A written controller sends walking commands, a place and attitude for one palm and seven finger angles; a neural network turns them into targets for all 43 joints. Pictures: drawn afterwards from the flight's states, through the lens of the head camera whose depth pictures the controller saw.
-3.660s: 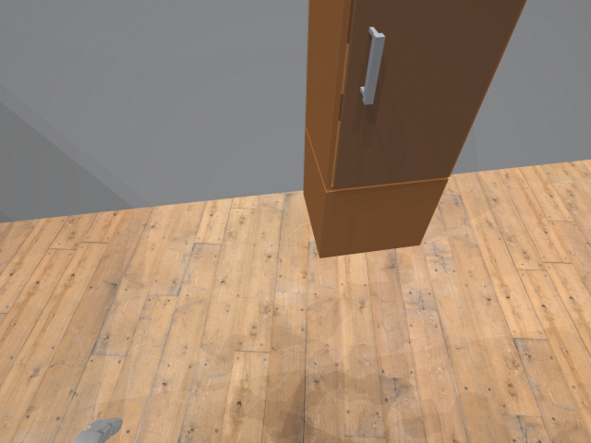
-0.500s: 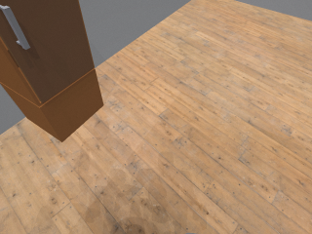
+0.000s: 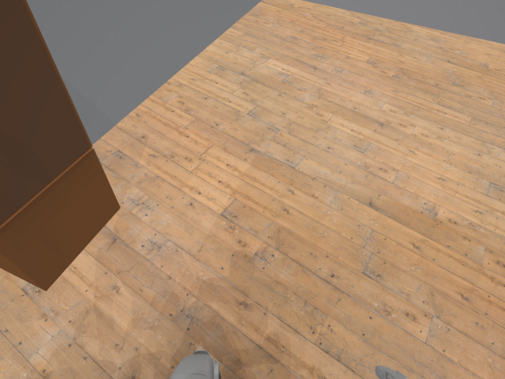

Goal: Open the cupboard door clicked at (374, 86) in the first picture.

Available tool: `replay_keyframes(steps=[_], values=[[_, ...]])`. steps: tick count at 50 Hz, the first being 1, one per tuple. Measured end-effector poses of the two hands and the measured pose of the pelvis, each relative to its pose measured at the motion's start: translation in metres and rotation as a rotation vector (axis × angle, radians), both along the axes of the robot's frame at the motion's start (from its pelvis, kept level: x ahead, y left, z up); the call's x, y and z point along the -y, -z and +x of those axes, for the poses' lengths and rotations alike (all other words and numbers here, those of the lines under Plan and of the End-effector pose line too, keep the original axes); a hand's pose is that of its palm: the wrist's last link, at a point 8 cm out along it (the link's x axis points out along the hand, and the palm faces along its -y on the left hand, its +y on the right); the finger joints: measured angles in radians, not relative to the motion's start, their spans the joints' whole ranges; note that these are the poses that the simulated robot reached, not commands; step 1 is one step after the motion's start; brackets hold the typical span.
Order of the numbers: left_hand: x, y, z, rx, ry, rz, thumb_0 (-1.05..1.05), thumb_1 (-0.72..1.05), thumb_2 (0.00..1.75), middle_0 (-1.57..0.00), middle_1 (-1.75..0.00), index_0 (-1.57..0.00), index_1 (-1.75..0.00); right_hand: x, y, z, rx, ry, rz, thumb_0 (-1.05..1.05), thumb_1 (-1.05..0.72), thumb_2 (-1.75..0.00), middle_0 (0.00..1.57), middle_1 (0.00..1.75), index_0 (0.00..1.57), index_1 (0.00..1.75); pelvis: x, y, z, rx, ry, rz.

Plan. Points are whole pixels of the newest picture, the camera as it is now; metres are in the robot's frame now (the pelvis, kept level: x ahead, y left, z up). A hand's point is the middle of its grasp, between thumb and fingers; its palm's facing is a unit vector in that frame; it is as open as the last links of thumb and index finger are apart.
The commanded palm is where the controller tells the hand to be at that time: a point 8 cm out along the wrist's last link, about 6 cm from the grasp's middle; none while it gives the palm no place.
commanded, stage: walk to a spot facing it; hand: left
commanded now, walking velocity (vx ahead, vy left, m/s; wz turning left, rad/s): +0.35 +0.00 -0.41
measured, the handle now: out of the picture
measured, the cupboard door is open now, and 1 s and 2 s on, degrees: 0 0 0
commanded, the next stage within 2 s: turn to face it in 0.96 s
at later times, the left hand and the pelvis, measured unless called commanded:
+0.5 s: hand (162, 287) +0.30 +0.21 -0.15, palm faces -0.21 -0.96 -0.16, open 7.4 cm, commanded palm none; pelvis +0.17 +0.05 +0.02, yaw -15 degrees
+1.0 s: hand (238, 211) +0.51 +0.08 -0.15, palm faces -0.41 -0.88 -0.24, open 7.2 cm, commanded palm none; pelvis +0.38 -0.07 +0.01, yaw -28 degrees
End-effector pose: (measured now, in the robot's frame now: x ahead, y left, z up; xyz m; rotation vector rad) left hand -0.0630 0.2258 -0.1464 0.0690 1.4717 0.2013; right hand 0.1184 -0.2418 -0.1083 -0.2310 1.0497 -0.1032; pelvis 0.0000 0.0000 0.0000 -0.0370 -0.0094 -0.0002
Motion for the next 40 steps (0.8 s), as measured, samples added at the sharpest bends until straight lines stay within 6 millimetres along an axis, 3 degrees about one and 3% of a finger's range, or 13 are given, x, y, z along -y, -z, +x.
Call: replay_keyframes(steps=[3, 6, 12, 15, 19, 26, 32, 36, 40], values=[[-0.022, 0.019, 0.019, -0.056, 0.007, -0.02, 0.01, 0.91, 0.9, -0.2, -0.3, -0.2, -0.3, -0.021, 0.003, 0.033, 0.055, 0.001, -0.028, 0.01, -0.9, -0.89, 0.2, 0.3, 0.2, 0.3, -0.02, 0.013, 0.028, 0.009, 0.032, 0.002], [-0.044, 0.019, 0.06, -0.048, 0.054, -0.022, 0.01, 0.91, 0.9, -0.2, -0.3, -0.2, -0.3, -0.035, -0.001, 0.035, 0.053, 0.051, -0.031, 0.0, -0.9, -0.89, 0.2, 0.3, 0.2, 0.3, -0.033, 0.009, 0.046, 0.029, 0.086, -0.003], [-0.072, -0.004, 0.181, 0.133, 0.154, -0.002, 0.01, 0.91, 0.9, -0.2, -0.3, -0.19, -0.3, -0.052, -0.008, -0.003, -0.065, 0.22, -0.027, 0.0, -0.93, -0.89, 0.21, 0.3, 0.21, 0.3, -0.051, -0.013, 0.085, 0.033, 0.135, -0.007], [-0.075, -0.015, 0.235, 0.211, 0.188, 0.007, 0.0, 0.92, 0.9, -0.19, -0.3, -0.19, -0.3, -0.057, -0.006, -0.024, -0.145, 0.287, -0.024, 0.0, -0.94, -0.89, 0.21, 0.3, 0.21, 0.3, -0.057, -0.017, 0.105, 0.026, 0.159, 0.001], [-0.069, -0.023, 0.293, 0.258, 0.24, 0.006, 0.0, 0.92, 0.9, -0.19, -0.3, -0.19, -0.3, -0.07, 0.0, -0.048, -0.239, 0.373, 0.007, 0.0, -0.93, -0.89, 0.2, 0.3, 0.2, 0.3, -0.06, -0.018, 0.132, 0.018, 0.197, 0.017], [-0.031, -0.023, 0.375, 0.246, 0.367, -0.026, 0.0, 0.91, 0.9, -0.19, -0.3, -0.19, -0.3, -0.1, 0.009, -0.065, -0.363, 0.509, 0.095, 0.01, -0.91, -0.89, 0.2, 0.3, 0.2, 0.3, -0.048, -0.016, 0.181, 0.009, 0.278, 0.034], [0.032, -0.016, 0.458, 0.26, 0.499, -0.074, 0.01, 0.91, 0.9, -0.19, -0.3, -0.19, -0.3, -0.115, 0.012, -0.061, -0.478, 0.602, 0.173, 0.01, -0.91, -0.89, 0.2, 0.3, 0.2, 0.3, -0.022, -0.009, 0.227, -0.006, 0.338, 0.032], [0.085, -0.01, 0.52, 0.313, 0.579, -0.103, 0.01, 0.91, 0.9, -0.19, -0.3, -0.19, -0.3, -0.109, 0.017, -0.049, -0.552, 0.662, 0.214, 0.01, -0.9, -0.89, 0.2, 0.3, 0.2, 0.3, 0.006, 0.001, 0.263, -0.02, 0.381, 0.019], [0.121, -0.001, 0.563, 0.388, 0.586, -0.101, 0.0, 0.91, 0.9, -0.2, -0.3, -0.2, -0.3, -0.074, 0.029, -0.015, -0.564, 0.69, 0.23, 0.01, -0.9, -0.89, 0.21, 0.3, 0.21, 0.3, 0.04, 0.013, 0.297, -0.008, 0.423, 0.034]])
